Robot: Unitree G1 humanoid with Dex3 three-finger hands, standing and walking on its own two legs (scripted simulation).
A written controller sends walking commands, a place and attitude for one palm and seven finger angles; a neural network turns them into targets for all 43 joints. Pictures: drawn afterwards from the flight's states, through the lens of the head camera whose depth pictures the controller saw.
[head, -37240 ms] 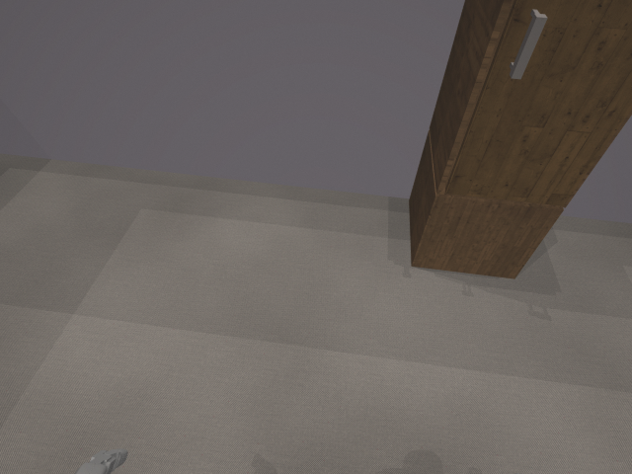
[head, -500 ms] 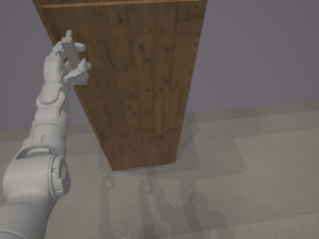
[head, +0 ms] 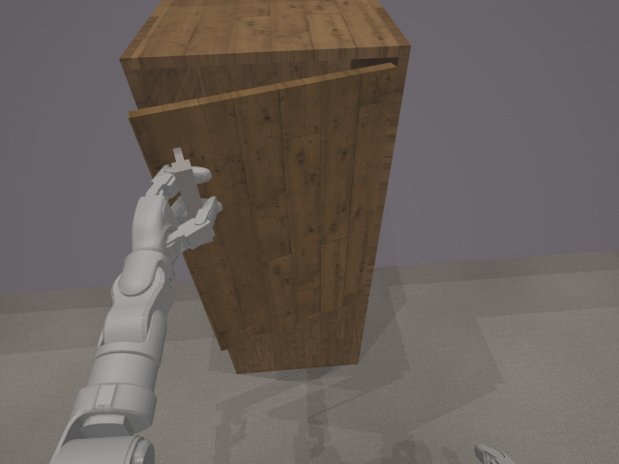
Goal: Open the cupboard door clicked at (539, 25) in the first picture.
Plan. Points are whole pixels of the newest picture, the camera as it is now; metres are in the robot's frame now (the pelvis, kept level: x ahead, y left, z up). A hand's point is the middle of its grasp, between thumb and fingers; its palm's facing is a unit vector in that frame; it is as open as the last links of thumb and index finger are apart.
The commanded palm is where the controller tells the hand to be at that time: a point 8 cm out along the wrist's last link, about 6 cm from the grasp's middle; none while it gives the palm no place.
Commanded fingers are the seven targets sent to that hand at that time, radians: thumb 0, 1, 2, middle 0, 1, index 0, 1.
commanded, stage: pull the door open along its arc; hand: left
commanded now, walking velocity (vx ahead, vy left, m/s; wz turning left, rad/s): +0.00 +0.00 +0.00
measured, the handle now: (191, 196) +0.44 +0.17 +0.14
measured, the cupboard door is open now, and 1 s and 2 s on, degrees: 18 47 41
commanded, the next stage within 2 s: open thumb and fingers to let go in 0.98 s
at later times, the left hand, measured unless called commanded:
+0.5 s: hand (227, 225) +0.38 +0.11 +0.14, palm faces +0.52 -0.86 +0.00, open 5.7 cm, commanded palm +0.31 +0.14 +0.14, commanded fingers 0.00 0.90 0.90 -0.40 -1.35 -0.40 -1.35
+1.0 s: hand (300, 292) +0.27 +0.02 +0.14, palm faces +0.26 -0.96 -0.04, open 6.0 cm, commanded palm +0.22 +0.05 +0.14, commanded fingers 0.00 0.90 0.90 -0.40 -1.35 -0.40 -1.35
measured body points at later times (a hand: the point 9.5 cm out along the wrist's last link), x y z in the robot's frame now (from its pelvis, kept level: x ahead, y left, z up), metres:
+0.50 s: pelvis -0.02 -0.02 +0.00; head -0.03 -0.04 +0.45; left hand +0.34 +0.15 +0.15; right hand +0.11 -0.25 -0.13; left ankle +0.02 +0.11 -0.73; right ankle -0.06 -0.10 -0.73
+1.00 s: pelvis +0.00 -0.03 +0.00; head -0.05 -0.06 +0.45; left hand +0.25 +0.07 +0.15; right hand +0.22 -0.20 -0.07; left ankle +0.02 +0.11 -0.73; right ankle -0.06 -0.09 -0.73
